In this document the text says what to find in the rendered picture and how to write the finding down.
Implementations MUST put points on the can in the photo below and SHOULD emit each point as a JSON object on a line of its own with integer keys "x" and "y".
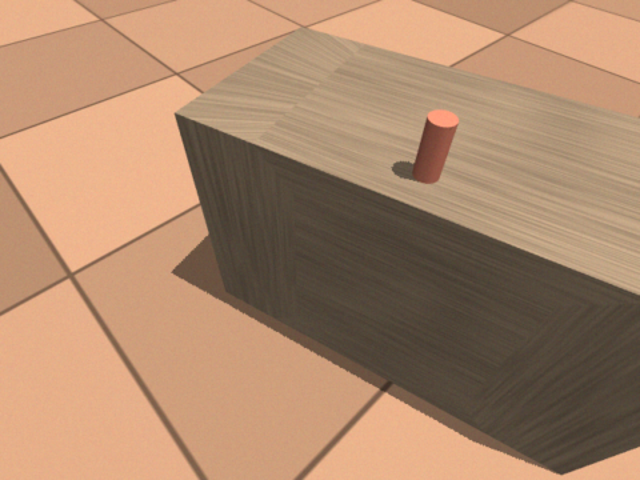
{"x": 436, "y": 140}

